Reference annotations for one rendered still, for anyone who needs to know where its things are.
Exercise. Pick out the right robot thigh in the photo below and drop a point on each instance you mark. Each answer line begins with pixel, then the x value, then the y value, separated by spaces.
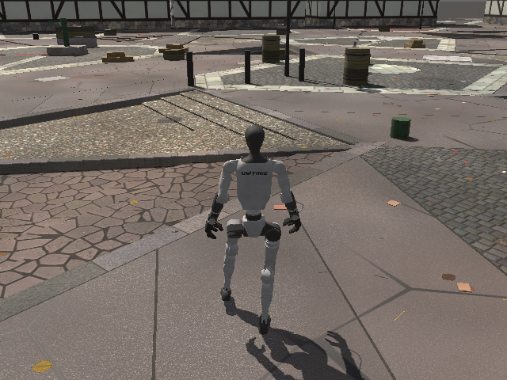
pixel 272 242

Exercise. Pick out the right robot upper arm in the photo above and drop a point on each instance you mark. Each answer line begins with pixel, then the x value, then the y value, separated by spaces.
pixel 283 181

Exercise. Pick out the robot left hand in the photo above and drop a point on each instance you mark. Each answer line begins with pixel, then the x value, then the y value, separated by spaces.
pixel 209 227

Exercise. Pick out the left robot upper arm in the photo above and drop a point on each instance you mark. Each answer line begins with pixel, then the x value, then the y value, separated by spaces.
pixel 225 180

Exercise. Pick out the right robot forearm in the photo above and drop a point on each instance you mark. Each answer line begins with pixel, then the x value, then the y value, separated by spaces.
pixel 292 209

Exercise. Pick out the robot right hand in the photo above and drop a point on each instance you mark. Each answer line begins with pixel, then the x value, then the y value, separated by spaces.
pixel 289 221

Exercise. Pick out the left robot forearm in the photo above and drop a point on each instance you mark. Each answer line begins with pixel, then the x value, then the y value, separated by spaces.
pixel 215 211

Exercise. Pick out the left robot foot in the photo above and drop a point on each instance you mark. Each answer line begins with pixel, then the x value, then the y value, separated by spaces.
pixel 226 295

